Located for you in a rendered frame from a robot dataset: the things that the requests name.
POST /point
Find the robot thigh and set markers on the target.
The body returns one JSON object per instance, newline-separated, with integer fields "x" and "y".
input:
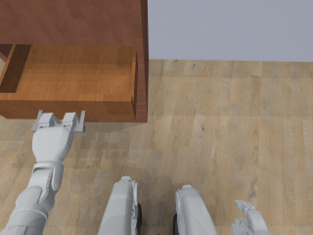
{"x": 197, "y": 218}
{"x": 117, "y": 218}

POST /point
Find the cabinet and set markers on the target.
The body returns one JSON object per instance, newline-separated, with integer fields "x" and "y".
{"x": 81, "y": 23}

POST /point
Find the right robot thigh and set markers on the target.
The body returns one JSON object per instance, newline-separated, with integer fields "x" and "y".
{"x": 197, "y": 218}

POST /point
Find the drawer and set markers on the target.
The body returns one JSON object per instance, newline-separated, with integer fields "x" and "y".
{"x": 60, "y": 79}

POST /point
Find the left robot thigh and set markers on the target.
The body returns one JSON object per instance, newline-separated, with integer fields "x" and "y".
{"x": 117, "y": 218}

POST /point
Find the handle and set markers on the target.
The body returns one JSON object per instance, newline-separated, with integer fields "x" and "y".
{"x": 79, "y": 128}

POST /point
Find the robot left hand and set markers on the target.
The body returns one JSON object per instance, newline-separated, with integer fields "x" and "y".
{"x": 51, "y": 143}

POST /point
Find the robot left forearm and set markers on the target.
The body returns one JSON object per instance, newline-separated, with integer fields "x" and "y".
{"x": 33, "y": 204}

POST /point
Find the robot right hand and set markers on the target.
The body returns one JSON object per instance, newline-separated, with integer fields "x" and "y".
{"x": 255, "y": 221}

